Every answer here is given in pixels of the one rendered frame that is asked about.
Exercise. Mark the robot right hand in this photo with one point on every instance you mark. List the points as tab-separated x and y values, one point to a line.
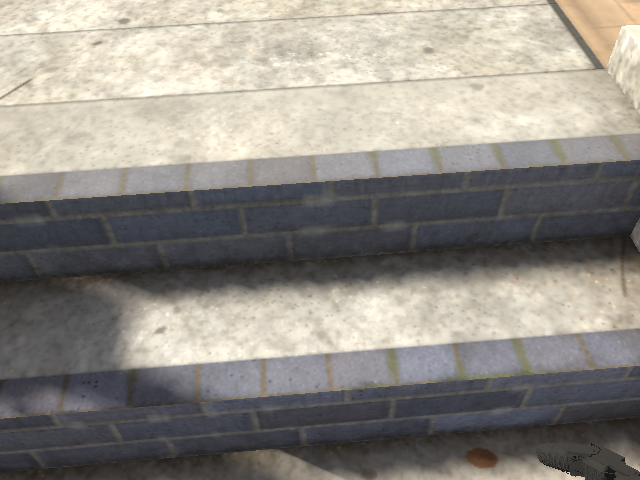
593	462

